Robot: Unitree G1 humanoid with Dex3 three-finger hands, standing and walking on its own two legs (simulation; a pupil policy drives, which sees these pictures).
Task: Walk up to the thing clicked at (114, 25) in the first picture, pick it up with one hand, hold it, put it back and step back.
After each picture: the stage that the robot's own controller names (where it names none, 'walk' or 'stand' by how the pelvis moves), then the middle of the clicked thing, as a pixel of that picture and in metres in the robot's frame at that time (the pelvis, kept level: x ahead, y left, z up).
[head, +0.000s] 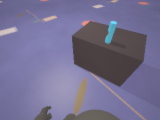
stand; (110, 33) +0.98 -0.19 +0.00
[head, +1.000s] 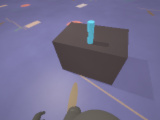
walk; (90, 33) +0.88 +0.08 +0.02
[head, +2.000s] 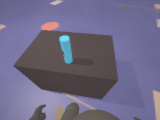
stand; (66, 51) +0.51 +0.23 +0.03
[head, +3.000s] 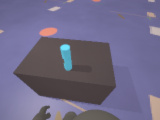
stand; (66, 58) +0.49 +0.21 +0.00
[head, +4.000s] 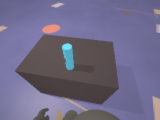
stand; (68, 58) +0.48 +0.20 +0.00
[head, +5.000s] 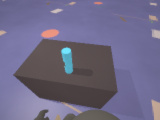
stand; (67, 62) +0.46 +0.21 -0.01
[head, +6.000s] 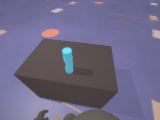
stand; (68, 61) +0.46 +0.20 -0.01
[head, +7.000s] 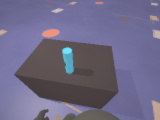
rise first; (68, 61) +0.46 +0.20 -0.01
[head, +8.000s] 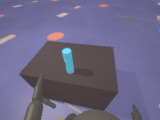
rise first; (68, 62) +0.47 +0.23 +0.00
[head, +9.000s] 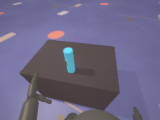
go down; (69, 61) +0.47 +0.22 +0.00
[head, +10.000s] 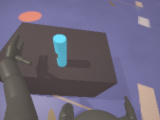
go down; (61, 53) +0.45 +0.20 +0.06
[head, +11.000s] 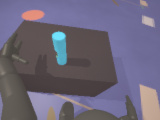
approach; (60, 51) +0.46 +0.20 +0.06
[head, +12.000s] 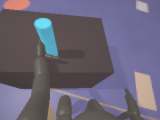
close; (49, 42) +0.48 +0.23 +0.10
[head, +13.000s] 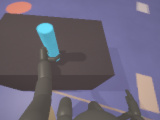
lift; (51, 46) +0.46 +0.22 +0.09
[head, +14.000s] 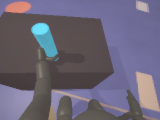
lift; (48, 46) +0.46 +0.22 +0.10
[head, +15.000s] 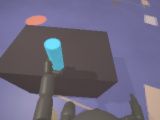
lift; (56, 59) +0.36 +0.21 +0.12
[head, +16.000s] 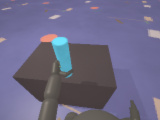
hold; (64, 60) +0.32 +0.17 +0.20
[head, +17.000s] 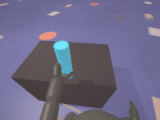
hold; (65, 62) +0.33 +0.16 +0.16
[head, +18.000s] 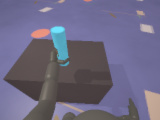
crouch; (61, 49) +0.42 +0.18 +0.18
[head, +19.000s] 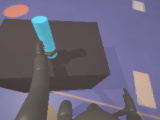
lower; (47, 40) +0.50 +0.23 +0.10
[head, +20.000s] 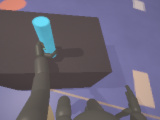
lower; (47, 41) +0.49 +0.22 +0.10
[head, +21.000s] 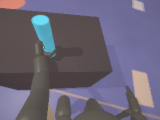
lower; (46, 40) +0.49 +0.22 +0.10
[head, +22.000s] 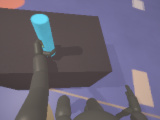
lower; (46, 39) +0.50 +0.22 +0.10
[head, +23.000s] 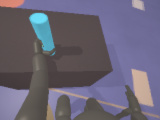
rest; (45, 38) +0.50 +0.23 +0.10
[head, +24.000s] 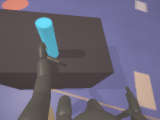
withdraw; (49, 42) +0.48 +0.22 +0.10
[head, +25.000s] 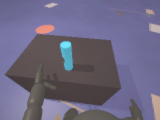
sink last; (67, 57) +0.46 +0.19 +0.05
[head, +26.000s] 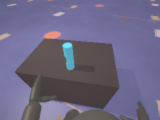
stand; (69, 57) +0.49 +0.22 +0.04
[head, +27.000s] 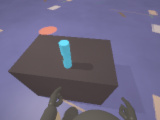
stand; (66, 55) +0.48 +0.22 +0.05
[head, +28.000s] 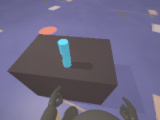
stand; (65, 54) +0.49 +0.22 +0.05
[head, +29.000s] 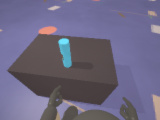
stand; (66, 54) +0.49 +0.22 +0.06
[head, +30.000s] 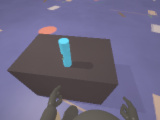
stand; (65, 54) +0.49 +0.22 +0.06
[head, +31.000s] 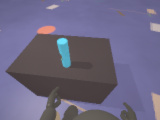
stand; (64, 54) +0.49 +0.22 +0.06
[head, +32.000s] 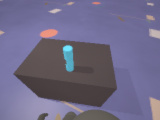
stand; (69, 59) +0.48 +0.20 +0.00
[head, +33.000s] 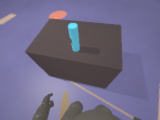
walk; (74, 39) +0.62 +0.19 +0.02
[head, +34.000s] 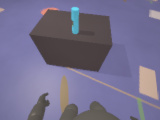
walk; (75, 21) +0.90 +0.21 +0.01
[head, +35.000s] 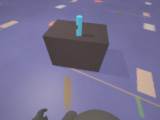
stand; (79, 26) +1.08 +0.23 +0.01
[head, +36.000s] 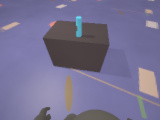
stand; (78, 27) +1.07 +0.22 -0.01
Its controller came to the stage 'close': yes
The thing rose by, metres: 0.20
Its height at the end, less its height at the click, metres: +0.00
